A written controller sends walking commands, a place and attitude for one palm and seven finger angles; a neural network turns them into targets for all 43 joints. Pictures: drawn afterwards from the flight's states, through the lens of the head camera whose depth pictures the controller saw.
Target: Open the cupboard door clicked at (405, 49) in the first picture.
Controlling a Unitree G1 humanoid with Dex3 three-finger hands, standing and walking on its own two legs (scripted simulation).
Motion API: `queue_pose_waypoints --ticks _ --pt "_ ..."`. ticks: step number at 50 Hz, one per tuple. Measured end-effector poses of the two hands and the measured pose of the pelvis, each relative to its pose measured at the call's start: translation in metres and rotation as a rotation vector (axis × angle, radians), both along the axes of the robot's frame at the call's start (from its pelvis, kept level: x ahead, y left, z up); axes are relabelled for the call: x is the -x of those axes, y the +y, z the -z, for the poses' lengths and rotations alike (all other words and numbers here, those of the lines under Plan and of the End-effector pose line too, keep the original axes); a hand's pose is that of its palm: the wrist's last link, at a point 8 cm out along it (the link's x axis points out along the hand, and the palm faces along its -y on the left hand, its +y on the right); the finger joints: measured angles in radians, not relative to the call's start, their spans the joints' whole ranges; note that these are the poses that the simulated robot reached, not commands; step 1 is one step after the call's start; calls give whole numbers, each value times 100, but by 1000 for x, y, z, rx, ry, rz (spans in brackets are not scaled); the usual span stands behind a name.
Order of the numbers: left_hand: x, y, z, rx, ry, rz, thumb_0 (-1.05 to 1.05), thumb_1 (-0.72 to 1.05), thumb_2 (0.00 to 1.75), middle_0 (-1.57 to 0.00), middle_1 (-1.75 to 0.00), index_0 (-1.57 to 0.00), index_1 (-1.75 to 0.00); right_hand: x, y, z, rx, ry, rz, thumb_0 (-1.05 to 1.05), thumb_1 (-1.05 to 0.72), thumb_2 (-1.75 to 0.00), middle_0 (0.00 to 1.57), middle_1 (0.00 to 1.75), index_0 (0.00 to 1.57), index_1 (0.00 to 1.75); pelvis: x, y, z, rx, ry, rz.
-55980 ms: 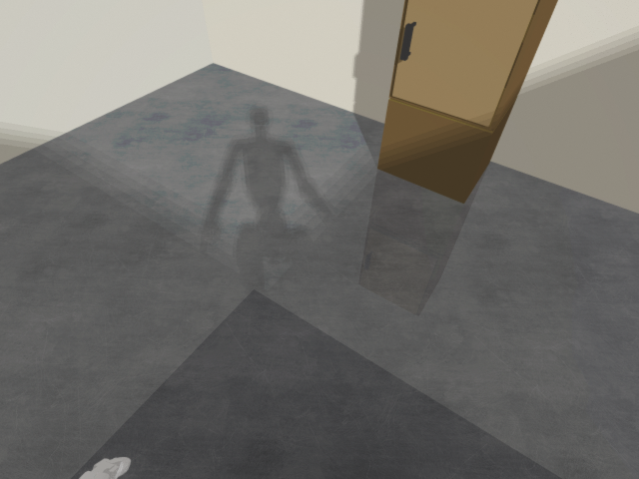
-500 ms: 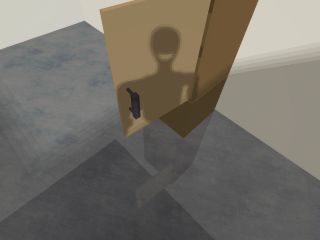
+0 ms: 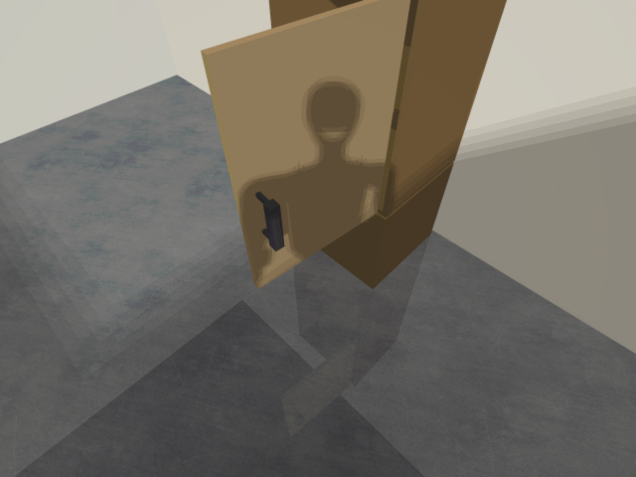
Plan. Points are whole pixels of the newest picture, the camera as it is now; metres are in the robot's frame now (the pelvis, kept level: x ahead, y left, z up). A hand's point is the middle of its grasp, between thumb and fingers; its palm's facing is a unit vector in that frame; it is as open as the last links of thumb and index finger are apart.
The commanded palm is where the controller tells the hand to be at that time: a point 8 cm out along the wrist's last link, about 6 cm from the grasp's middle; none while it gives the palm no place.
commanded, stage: let the arm hang, fingers relaxed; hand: left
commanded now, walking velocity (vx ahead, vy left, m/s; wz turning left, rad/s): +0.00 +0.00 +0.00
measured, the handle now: (268, 220) +0.61 +0.14 -0.11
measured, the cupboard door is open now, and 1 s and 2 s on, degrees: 84 84 84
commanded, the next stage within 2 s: look to check the result in 0.14 s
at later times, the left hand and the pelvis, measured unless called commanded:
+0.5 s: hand out of the picture +0.06 +0.22 -0.16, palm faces +0.00 -0.96 -0.30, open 7.4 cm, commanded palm none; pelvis +0.01 +0.00 +0.00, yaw +0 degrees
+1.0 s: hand out of the picture +0.10 +0.24 -0.15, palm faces -0.01 -0.94 -0.33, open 7.4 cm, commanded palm none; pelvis +0.02 +0.00 +0.00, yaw +0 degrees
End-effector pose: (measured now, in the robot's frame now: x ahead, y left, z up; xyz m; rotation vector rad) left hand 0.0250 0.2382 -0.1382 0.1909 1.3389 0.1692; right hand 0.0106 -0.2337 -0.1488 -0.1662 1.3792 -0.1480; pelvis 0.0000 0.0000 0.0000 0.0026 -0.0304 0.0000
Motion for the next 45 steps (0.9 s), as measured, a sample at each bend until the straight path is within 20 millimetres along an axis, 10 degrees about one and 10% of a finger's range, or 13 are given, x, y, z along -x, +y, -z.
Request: queue_pose_waypoints --ticks 45 --pt "-64 42 -19 -93 -86 49 0 91 90 -21 -30 -20 -29 -73 -48 -21 108 -110 -55 0 -90 -90 20 30 20 30 -18 -1 -4 -3 13 -1"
